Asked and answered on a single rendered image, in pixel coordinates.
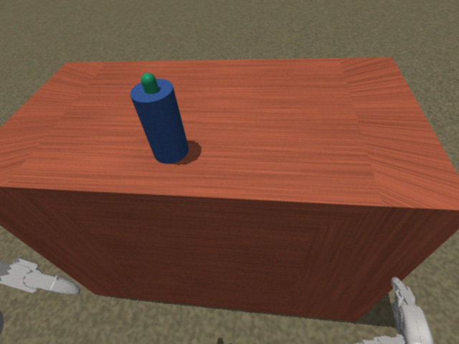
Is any left robot hand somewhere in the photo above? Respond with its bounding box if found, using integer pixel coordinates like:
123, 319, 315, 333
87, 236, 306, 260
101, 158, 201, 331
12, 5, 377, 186
0, 257, 80, 295

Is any right robot hand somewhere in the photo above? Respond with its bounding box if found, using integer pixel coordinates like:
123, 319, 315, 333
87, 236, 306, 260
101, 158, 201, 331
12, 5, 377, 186
353, 277, 434, 344

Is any bottle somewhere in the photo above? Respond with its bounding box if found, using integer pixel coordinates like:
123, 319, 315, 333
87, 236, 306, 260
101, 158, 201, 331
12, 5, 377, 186
130, 73, 189, 164

